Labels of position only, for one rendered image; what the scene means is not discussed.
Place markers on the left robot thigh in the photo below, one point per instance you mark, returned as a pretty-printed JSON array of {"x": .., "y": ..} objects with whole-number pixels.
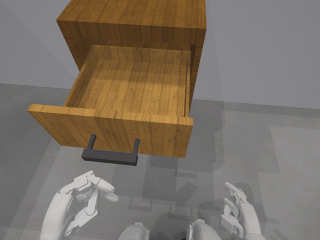
[{"x": 135, "y": 232}]

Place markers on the robot thigh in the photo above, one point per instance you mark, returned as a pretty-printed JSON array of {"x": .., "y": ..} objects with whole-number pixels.
[
  {"x": 135, "y": 232},
  {"x": 201, "y": 231}
]

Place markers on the cabinet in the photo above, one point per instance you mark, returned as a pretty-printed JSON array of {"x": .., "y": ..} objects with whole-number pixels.
[{"x": 153, "y": 24}]

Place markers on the handle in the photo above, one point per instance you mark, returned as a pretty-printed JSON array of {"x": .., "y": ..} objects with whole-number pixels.
[{"x": 112, "y": 157}]

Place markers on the drawer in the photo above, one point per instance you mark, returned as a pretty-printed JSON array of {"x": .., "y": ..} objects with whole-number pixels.
[{"x": 122, "y": 94}]

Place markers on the right robot hand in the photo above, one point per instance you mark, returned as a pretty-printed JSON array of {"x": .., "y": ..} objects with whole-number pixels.
[{"x": 243, "y": 219}]

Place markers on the right robot thigh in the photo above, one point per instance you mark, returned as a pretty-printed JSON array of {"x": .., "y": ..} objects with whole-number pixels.
[{"x": 201, "y": 231}]

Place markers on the left robot hand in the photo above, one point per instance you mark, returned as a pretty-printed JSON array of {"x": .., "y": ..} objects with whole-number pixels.
[{"x": 58, "y": 224}]

